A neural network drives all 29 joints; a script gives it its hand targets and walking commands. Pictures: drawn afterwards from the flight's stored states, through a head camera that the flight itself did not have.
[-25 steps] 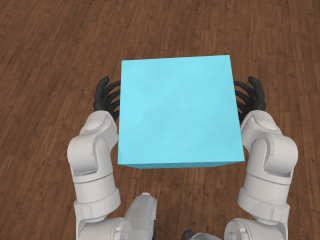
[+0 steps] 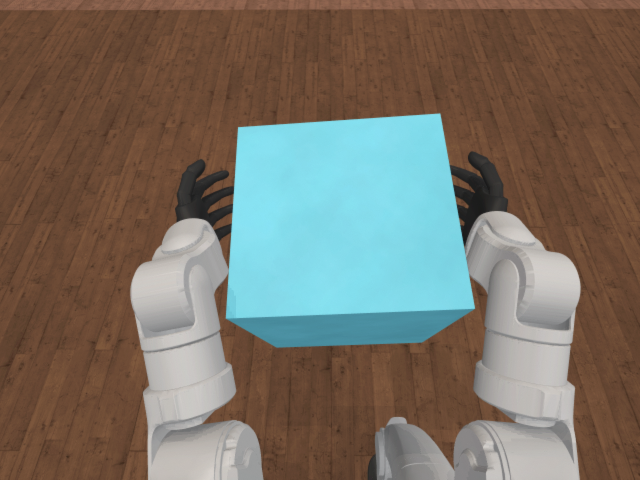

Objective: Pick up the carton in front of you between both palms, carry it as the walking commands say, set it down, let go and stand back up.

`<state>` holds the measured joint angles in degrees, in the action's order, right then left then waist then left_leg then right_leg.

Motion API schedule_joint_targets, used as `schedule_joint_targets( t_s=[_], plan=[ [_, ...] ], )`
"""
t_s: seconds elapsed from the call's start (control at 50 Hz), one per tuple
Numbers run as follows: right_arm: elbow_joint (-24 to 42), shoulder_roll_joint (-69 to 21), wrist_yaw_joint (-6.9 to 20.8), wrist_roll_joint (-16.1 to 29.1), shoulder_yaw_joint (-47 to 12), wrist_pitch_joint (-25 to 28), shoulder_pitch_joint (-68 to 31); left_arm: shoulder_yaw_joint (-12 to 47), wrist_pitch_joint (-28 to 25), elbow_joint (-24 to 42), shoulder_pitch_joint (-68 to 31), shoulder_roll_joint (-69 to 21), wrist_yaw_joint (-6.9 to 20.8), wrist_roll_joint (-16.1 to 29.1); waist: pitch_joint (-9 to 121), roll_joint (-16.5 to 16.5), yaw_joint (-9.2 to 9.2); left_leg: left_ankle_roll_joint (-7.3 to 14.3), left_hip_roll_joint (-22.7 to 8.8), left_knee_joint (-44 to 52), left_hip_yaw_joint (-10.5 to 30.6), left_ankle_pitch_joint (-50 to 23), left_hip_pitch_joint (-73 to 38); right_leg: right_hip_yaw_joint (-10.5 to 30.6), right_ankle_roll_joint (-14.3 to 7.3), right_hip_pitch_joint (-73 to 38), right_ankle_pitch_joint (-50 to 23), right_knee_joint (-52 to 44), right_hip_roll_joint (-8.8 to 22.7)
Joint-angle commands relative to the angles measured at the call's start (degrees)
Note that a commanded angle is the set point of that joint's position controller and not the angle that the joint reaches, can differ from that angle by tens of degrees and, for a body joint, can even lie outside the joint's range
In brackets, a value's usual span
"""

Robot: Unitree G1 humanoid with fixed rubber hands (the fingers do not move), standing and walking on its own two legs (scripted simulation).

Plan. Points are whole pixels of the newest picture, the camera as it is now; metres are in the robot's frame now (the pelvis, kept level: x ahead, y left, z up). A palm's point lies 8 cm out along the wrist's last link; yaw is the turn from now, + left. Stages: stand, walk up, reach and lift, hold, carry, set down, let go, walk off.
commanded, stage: carry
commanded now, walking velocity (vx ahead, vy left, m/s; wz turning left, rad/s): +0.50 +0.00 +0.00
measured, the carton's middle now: (344, 251) +0.36 -0.02 +0.08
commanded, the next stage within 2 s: none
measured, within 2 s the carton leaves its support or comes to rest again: neither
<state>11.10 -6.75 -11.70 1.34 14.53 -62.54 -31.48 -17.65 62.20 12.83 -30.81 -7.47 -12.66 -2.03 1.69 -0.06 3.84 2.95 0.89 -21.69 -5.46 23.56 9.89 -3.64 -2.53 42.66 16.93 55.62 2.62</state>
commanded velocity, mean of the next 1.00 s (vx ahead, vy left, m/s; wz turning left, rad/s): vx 0.50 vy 0.00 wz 0.00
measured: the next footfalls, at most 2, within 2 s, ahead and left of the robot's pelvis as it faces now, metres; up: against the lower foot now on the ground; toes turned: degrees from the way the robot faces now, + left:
right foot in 0.10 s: +0.26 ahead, -0.11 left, +0.03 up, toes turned -5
left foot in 0.52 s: +0.50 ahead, +0.10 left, +0.06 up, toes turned +6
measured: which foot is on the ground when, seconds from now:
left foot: down 0.00-0.10, up 0.12-0.50, down 0.52-0.96, up 0.98-1.00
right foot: up 0.00-0.08, down 0.10-0.52, up 0.54-0.90, down 0.92-1.00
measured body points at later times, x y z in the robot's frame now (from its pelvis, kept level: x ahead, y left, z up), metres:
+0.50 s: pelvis +0.32 -0.01 +0.02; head +0.34 -0.01 +0.47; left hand +0.67 +0.15 +0.17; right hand +0.68 -0.17 +0.16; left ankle +0.45 +0.10 -0.68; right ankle +0.21 -0.10 -0.71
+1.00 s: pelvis +0.62 -0.03 +0.05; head +0.63 -0.02 +0.50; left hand +0.97 +0.15 +0.19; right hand +0.99 -0.16 +0.19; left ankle +0.48 +0.09 -0.61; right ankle +0.70 -0.11 -0.66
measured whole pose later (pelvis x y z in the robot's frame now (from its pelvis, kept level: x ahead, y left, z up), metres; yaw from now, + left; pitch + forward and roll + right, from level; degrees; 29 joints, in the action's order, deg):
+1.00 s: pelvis +0.62 -0.03 +0.05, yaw +1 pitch +4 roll -1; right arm 7.1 -5.1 -12.5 -1.3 17.1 -62.9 -30.4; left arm -15.7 62.5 4.5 -33.2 -7.8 -12.4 -1.4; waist 3.9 -1.0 -3.9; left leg 0.9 -2.6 -60.0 -1.0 29.0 18.9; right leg -8.7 -4.6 31.3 20.0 41.2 -0.1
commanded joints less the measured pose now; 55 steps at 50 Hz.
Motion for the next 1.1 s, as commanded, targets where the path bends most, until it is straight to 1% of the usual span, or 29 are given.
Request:
schedule_joint_targets(
  t_s=[0.0, 0.04, 0.06, 0.08, 0.1, 0.12, 0.14, 0.18, 0.2, 0.28, 0.36, 0.44, 0.48, 0.5, 0.52, 0.54, 0.56, 0.6, 0.62, 0.7, 0.78, 0.84, 0.9, 0.92, 0.94, 0.96, 1.0, 1.02, 1.08],
  plan=[
    [1.2, -33.9, 0.1, 7.7, -31.1, -0.5, -27.8, 32.3, 1.5, -1.8, -28.4, -33.0, 0.0, 7.3, 16.1, -9.0, -0.51, 8.0, -11.2, 3.4, 5.7, -36.7, -12.5, -6.3, -0.4, -4.4, -2.3, -11.9, -2.4],
    [-0.1, -33.5, -0.2, 6.0, -29.7, -1.0, -27.6, 32.4, 2.0, -3.2, -29.5, -33.8, 0.2, 8.1, 16.9, -10.9, -2.85, 5.9, -11.2, -2.6, 2.6, -51.3, -11.3, -10.4, -1.6, -13.0, -1.7, -16.2, -5.9],
    [-0.6, -33.6, -0.2, 5.5, -29.2, -1.2, -27.7, 32.5, 2.1, -4.4, -29.7, -34.5, 0.4, 8.5, 19.6, -10.3, -5.61, 3.9, -10.6, -11.1, -0.8, -58.6, -9.8, -12.6, -2.4, -21.7, -3.0, -20.3, -8.4],
    [-1.0, -33.7, -0.3, 4.8, -28.8, -1.3, -27.4, 32.4, 2.1, -5.4, -29.5, -35.2, 0.6, 8.7, 24.7, -7.9, -8.63, 1.5, -9.2, -21.4, -2.8, -54.9, -4.4, -10.7, -3.6, -35.6, -3.0, -22.2, -8.2],
    [-0.8, -33.9, -0.4, 4.4, -28.5, -1.4, -29.4, 32.2, 1.9, -6.5, -28.4, -35.7, 0.7, 8.5, 28.0, 0.4, -11.51, -0.7, -5.7, -36.4, -3.8, -38.3, 7.2, 8.4, -6.0, -46.9, 9.3, -27.3, 1.9],
    [-0.3, -35.5, -0.1, 4.3, -28.1, -1.5, -30.4, 32.9, 1.6, -6.3, -31.1, -36.1, 0.6, 9.0, 29.4, 18.1, -8.84, -2.1, 4.1, -50.3, 0.6, -1.9, 24.3, 39.7, -14.7, -55.3, 4.8, -35.6, 15.4],
    [0.0, -36.0, -0.1, 4.6, -28.3, -1.1, -32.9, 34.4, 1.5, -5.6, -32.0, -38.8, 0.9, 10.6, 27.1, 14.6, -8.89, -0.4, 2.8, -61.3, 7.1, 4.9, 32.1, 43.3, -17.1, -55.5, -2.5, -36.2, 16.6],
    [-0.6, -37.4, -0.4, 3.0, -25.9, -0.1, -31.7, 37.8, 0.5, -2.2, -36.5, -43.1, 1.8, 13.9, 25.3, 1.9, -9.10, 1.1, -1.1, -63.5, 8.5, 1.9, 35.4, 31.1, -15.2, -51.3, -14.2, -30.9, 14.8],
    [-1.0, -37.8, -0.5, 2.0, -25.1, 0.4, -31.3, 38.9, -0.2, -0.8, -38.4, -44.1, 2.1, 14.8, 24.5, 0.4, -8.43, 1.5, -2.5, -60.4, 8.5, 0.5, 35.4, 27.5, -13.2, -48.7, -14.0, -31.3, 13.7],
    [0.1, -37.4, -0.6, 1.4, -26.8, 2.2, -30.6, 40.9, -2.2, 1.5, -38.6, -44.0, 2.7, 16.6, 24.5, 3.7, -6.98, 0.7, -3.7, -52.1, 6.0, -1.5, 36.5, 20.3, -11.8, -47.3, -8.9, -34.0, 12.6],
    [2.0, -34.3, -1.0, 3.2, -28.7, 2.0, -29.4, 38.2, -2.0, 1.2, -32.6, -38.4, 1.4, 14.3, 21.2, 5.3, -7.42, -1.1, -5.1, -35.1, 3.1, -5.1, 35.7, 12.4, -11.3, -46.4, -14.5, -35.8, 11.1],
    [0.9, -33.3, -0.7, 5.0, -29.7, 0.5, -28.7, 34.9, -0.5, -0.9, -27.9, -34.4, 0.3, 10.6, 17.9, 9.2, -7.13, -0.8, -0.7, -19.3, -5.3, -7.5, 24.6, 4.0, -7.5, -43.2, -26.2, -34.5, 8.3],
    [-0.8, -34.1, -0.5, 5.6, -29.8, 0.0, -28.4, 33.6, 0.2, -1.9, -27.0, -33.7, 0.1, 9.1, 21.0, 9.1, -3.29, 0.4, 4.1, -12.4, -10.5, -9.3, 10.2, -1.8, -4.5, -40.3, -39.9, -23.2, 6.9],
    [-2.4, -34.4, -0.4, 5.7, -29.5, -0.1, -27.5, 33.1, 0.5, -2.2, -26.7, -33.5, 0.2, 8.3, 26.0, 5.9, -0.10, 1.7, 3.6, -11.2, -8.3, -9.5, -4.0, -4.5, -2.3, -35.1, -39.8, -13.3, 5.2],
    [-3.3, -34.8, -0.4, 5.6, -29.2, -0.2, -26.4, 32.4, 0.8, -2.2, -27.9, -33.5, 0.2, 7.7, 29.2, -2.1, 3.16, 5.3, -6.8, -6.1, 11.7, 2.1, -15.0, -4.8, 0.4, -23.5, -24.4, 1.5, 1.7],
    [-3.0, -34.7, -0.6, 5.5, -29.5, 0.0, -28.5, 32.1, 1.1, -2.7, -27.5, -34.7, 0.5, 7.7, 29.8, -18.1, 1.47, 13.4, -19.6, 1.8, 42.4, -4.7, -23.2, -1.1, 1.9, -6.3, 5.6, 14.0, -7.3],
    [-2.1, -37.0, -0.3, 6.1, -30.5, -0.2, -29.5, 32.3, 0.9, -2.5, -30.7, -35.8, 0.7, 8.2, 28.0, -15.2, 0.82, 16.0, -21.6, 1.3, 45.6, -13.9, -25.0, 4.5, 0.7, 1.8, 12.5, 25.3, -6.7],
    [1.0, -41.0, 0.8, 9.0, -34.0, 0.2, -34.3, 30.5, 0.5, -3.9, -30.9, -38.0, 0.8, 7.6, 25.5, -1.5, 1.31, 13.9, -19.5, -3.7, 33.3, -25.8, -20.8, 5.9, -0.6, 5.7, 10.1, 28.3, -2.1],
    [2.4, -42.4, 1.2, 10.0, -35.4, 0.8, -36.5, 30.3, 0.2, -4.4, -30.8, -38.8, 0.9, 7.0, 24.5, -0.2, 0.53, 11.9, -18.3, -2.8, 29.2, -24.4, -18.1, 6.1, -0.8, 5.1, 8.3, 24.9, -0.8],
    [4.3, -42.6, 2.0, 12.5, -37.2, 2.7, -37.3, 31.4, -1.4, -4.2, -30.2, -38.8, 0.6, 6.1, 24.1, -4.9, -1.00, 10.3, -16.4, 0.8, 20.6, -17.2, -15.3, 3.2, -0.6, 4.2, 4.9, 16.0, 0.0],
    [3.0, -38.1, 0.8, 10.6, -34.5, 2.4, -32.5, 32.5, -1.4, -2.2, -29.8, -35.6, 0.0, 7.2, 21.0, -7.1, -0.84, 9.5, -14.5, 3.1, 11.8, -20.8, -12.4, 0.7, 0.5, 0.9, 2.0, -1.5, 1.2],
    [1.0, -35.0, -0.2, 7.5, -31.7, 1.2, -28.7, 32.5, -0.3, -2.5, -29.0, -33.7, -0.1, 7.8, 18.6, -9.4, -1.37, 7.0, -12.7, 2.2, 6.2, -28.0, -9.1, -6.0, 0.0, -8.0, 1.1, -13.2, -2.1],
    [-0.5, -33.3, -0.7, 5.5, -29.8, 0.1, -27.2, 31.9, 0.7, -5.4, -28.7, -33.8, 0.2, 8.5, 24.0, -6.2, -7.34, 1.9, -10.1, -16.7, -1.5, -45.1, -1.7, -11.2, -2.6, -33.6, -2.3, -22.0, -7.9],
    [-0.3, -32.4, -0.9, 4.9, -29.1, -0.2, -28.7, 31.5, 0.8, -7.1, -26.8, -34.0, 0.2, 8.5, 27.9, -0.4, -10.73, -0.8, -7.5, -30.8, -3.5, -33.9, 7.4, 1.9, -4.6, -46.0, 5.0, -24.5, -0.6],
    [-0.4, -33.2, -0.8, 4.8, -28.4, -0.7, -29.2, 31.4, 0.8, -7.4, -27.9, -33.0, 0.0, 8.4, 29.8, 17.2, -8.87, -3.1, 0.6, -45.6, -1.2, -9.9, 23.9, 35.7, -12.3, -53.8, 8.1, -34.1, 14.6],
    [-0.5, -33.8, -0.8, 5.0, -28.2, -0.8, -32.2, 32.4, 0.9, -6.9, -29.5, -35.2, 0.1, 9.3, 26.5, 16.0, -9.28, -2.0, 3.2, -56.4, 4.4, 5.9, 33.9, 44.3, -15.9, -55.5, -2.0, -36.9, 16.8],
    [-2.0, -36.0, -0.9, 3.9, -26.3, -0.4, -31.0, 35.7, 0.6, -3.4, -34.1, -39.5, 1.0, 12.3, 24.8, 2.3, -9.42, 0.1, -1.7, -63.4, 7.8, 3.3, 38.6, 32.7, -15.2, -52.1, -15.3, -30.2, 16.0],
    [-2.7, -36.9, -0.9, 2.8, -25.1, -0.1, -30.6, 36.9, 0.1, -1.7, -36.7, -41.1, 1.4, 13.4, 24.1, 0.3, -8.59, 0.5, -3.0, -60.4, 8.2, 1.8, 38.6, 28.3, -12.9, -49.5, -14.7, -30.3, 14.6],
    [-2.2, -38.2, -0.7, 1.4, -26.0, 1.1, -32.0, 39.0, -1.6, 0.2, -39.8, -43.1, 2.5, 15.5, 24.0, 4.9, -6.85, 0.4, -3.7, -54.1, 6.2, -1.5, 37.2, 21.0, -9.9, -46.1, -7.8, -33.3, 12.7]
  ],
)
